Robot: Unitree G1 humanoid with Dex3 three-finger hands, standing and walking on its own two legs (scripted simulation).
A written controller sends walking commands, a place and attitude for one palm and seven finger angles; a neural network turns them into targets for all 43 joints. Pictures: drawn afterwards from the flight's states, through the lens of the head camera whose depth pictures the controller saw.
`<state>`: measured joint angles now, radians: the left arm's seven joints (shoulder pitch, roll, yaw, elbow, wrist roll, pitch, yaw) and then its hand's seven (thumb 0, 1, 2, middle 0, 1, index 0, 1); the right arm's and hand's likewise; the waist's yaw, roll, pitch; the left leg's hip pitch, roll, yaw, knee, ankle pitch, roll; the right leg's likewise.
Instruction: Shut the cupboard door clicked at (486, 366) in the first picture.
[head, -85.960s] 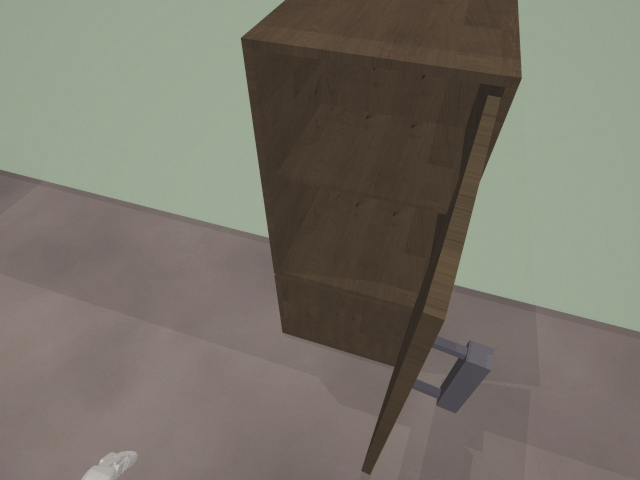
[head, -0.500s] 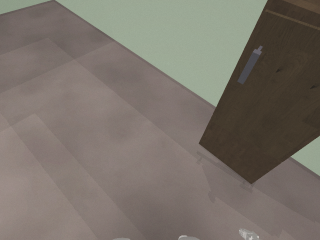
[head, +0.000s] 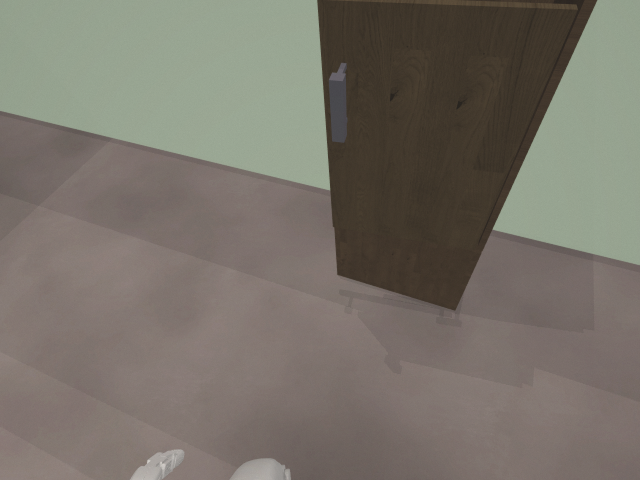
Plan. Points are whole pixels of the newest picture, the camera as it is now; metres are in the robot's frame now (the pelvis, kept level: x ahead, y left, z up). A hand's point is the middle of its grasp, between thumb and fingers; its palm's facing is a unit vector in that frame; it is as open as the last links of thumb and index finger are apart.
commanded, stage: turn to face it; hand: left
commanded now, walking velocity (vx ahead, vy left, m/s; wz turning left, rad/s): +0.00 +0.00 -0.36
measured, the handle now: (341, 103) +0.75 -0.02 +0.04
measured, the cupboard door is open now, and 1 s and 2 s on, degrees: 7 7 7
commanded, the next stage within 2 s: take the last steps up to it in 0.32 s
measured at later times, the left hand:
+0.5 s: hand out of the picture +0.11 +0.24 -0.17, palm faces -0.11 -0.97 -0.19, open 7.4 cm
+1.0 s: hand (251, 452) +0.18 +0.12 -0.15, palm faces -0.19 -0.96 -0.22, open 7.2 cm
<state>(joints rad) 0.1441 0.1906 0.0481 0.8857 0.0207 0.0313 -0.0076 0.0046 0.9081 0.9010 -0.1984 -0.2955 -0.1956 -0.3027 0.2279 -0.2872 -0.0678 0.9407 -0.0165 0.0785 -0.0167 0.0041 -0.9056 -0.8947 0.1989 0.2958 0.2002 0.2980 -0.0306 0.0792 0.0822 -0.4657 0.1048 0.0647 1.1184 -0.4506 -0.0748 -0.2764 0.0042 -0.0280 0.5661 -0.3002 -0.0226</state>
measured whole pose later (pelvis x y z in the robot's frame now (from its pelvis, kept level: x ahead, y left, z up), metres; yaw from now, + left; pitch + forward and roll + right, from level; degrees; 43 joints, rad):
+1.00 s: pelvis +0.10 -0.05 +0.01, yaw -12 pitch +0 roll +0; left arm 0.27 0.16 0.05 1.05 0.02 -0.05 0.01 -0.01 0.95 0.90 -0.20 -0.30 -0.20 -0.30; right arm 0.32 -0.21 -0.06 1.06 -0.03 0.02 0.01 0.00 -0.91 -0.89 0.20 0.30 0.20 0.30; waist -0.05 0.03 0.03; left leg -0.51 0.10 0.07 0.99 -0.29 -0.03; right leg -0.05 0.03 -0.11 0.33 -0.28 -0.06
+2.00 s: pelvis +0.21 -0.09 +0.01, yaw -11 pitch +0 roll +2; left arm 0.21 0.17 0.04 0.99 0.04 0.01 0.03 0.00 0.91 0.90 -0.20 -0.30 -0.20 -0.30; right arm 0.14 -0.23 -0.05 0.99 0.00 0.07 0.00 0.00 -0.91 -0.90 0.20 0.30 0.20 0.30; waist 0.04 -0.02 0.08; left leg -0.27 0.01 0.01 0.70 -0.42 -0.06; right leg -0.30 -0.09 -0.03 0.48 -0.18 0.01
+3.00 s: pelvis +0.18 -0.06 +0.00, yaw -12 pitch -4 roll +0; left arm 0.24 0.24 0.01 1.00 0.02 -0.01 0.03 0.01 0.91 0.90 -0.20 -0.30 -0.20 -0.30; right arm 0.23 -0.25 -0.03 1.01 -0.01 -0.01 -0.01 0.00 -0.90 -0.89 0.20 0.30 0.20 0.30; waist -0.01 0.01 0.00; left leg -0.17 0.01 0.02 0.52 -0.29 0.00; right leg -0.22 -0.03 0.00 0.53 -0.24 0.02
